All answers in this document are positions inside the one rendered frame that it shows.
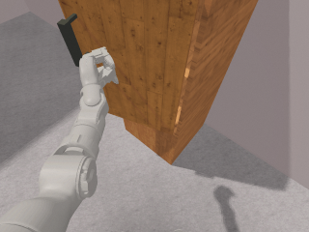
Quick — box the cupboard door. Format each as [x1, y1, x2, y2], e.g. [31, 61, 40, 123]
[58, 0, 200, 135]

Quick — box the left robot hand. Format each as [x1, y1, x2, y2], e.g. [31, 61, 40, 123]
[79, 46, 119, 88]

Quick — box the robot left upper arm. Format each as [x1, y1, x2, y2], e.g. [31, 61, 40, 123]
[0, 155, 98, 232]

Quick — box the left robot forearm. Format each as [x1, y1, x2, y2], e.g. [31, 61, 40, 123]
[38, 84, 109, 191]

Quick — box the handle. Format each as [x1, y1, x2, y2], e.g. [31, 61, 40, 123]
[57, 13, 90, 67]

